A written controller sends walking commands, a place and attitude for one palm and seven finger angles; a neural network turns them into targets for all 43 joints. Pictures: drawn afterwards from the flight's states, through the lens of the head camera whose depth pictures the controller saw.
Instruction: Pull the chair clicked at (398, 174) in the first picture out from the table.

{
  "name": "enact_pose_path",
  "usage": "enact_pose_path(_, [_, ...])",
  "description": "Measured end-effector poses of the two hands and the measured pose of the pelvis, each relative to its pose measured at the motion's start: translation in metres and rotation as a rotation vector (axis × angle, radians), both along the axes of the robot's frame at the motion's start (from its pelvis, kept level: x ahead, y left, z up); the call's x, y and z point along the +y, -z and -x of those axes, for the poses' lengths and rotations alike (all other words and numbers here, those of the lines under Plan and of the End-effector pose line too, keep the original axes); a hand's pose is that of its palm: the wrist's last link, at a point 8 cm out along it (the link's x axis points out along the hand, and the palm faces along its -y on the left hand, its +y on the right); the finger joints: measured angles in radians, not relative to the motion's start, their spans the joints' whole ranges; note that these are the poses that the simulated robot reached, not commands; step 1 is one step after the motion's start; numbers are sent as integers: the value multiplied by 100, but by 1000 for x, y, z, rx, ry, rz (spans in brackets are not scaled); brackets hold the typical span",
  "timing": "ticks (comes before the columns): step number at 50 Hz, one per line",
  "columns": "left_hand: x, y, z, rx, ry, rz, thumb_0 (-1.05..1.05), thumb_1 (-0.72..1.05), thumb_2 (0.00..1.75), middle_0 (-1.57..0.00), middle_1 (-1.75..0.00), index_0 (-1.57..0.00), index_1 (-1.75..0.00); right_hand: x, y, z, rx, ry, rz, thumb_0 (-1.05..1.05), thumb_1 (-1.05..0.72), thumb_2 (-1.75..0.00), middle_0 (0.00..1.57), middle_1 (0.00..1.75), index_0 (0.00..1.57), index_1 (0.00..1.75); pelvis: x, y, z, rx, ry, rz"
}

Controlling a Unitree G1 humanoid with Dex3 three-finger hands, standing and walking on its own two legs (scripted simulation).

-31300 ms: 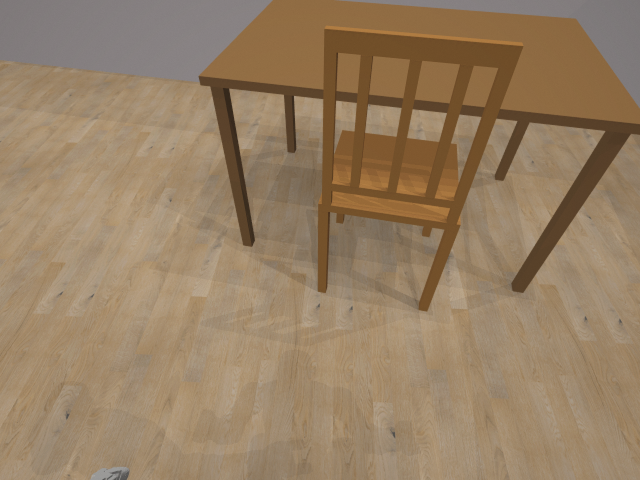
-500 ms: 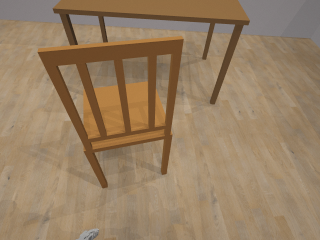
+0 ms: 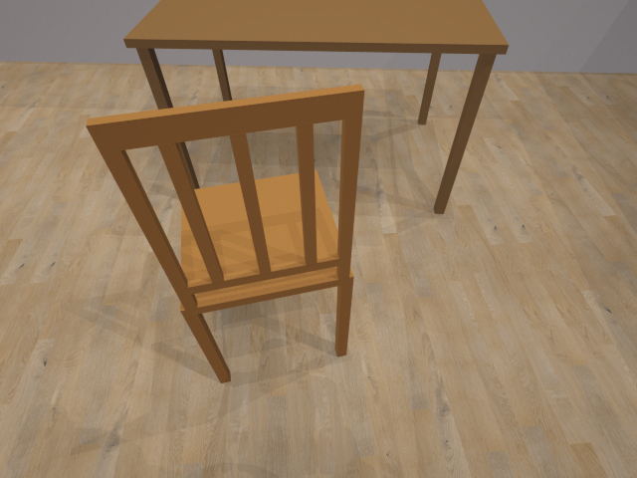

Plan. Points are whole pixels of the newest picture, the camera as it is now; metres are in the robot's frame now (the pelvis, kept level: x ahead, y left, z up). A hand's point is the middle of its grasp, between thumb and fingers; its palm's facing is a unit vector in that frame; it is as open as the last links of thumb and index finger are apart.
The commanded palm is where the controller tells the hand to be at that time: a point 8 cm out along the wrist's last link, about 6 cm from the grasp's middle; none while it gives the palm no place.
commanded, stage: let the arm hang, fingers relaxed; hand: left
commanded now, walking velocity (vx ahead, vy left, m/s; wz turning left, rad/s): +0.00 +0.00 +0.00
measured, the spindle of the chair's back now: (253, 213) +0.57 +0.16 -0.05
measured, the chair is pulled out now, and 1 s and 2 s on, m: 0.60 0.60 0.60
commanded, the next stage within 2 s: look to check the result in 0.34 s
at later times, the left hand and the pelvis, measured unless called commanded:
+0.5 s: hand out of the picture -0.01 +0.16 -0.17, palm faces +0.04 -0.98 -0.17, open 7.3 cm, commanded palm none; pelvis +0.00 +0.00 +0.00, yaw +0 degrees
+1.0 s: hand out of the picture +0.00 +0.16 -0.17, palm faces +0.04 -0.98 -0.17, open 7.3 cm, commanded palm none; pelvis +0.01 +0.00 +0.00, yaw +0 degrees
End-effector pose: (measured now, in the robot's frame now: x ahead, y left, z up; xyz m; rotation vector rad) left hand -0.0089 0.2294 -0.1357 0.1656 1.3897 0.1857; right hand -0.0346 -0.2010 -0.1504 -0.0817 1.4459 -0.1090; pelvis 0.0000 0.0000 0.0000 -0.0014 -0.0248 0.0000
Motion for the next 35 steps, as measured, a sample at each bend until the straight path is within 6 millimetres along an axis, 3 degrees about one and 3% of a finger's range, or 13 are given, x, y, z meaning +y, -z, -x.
enact_pose_path(4, [-16,5,-1,2,0,38,0,91,90,-20,-30,-20,-30,-1,-2,0,2,5,7,0,-91,-90,19,29,20,30,-1,0,-1,0,2,0])
enact_pose_path(10, [-22,9,4,20,-8,57,1,93,90,-20,-30,-20,-30,-3,-4,-1,3,13,22,0,-91,-90,19,29,20,30,-3,0,-3,-1,2,3])
enact_pose_path(35, [-17,9,-1,24,-8,50,1,92,90,-20,-30,-20,-30,9,-4,8,36,34,11,0,-91,-90,19,29,20,30,1,0,-5,0,6,3])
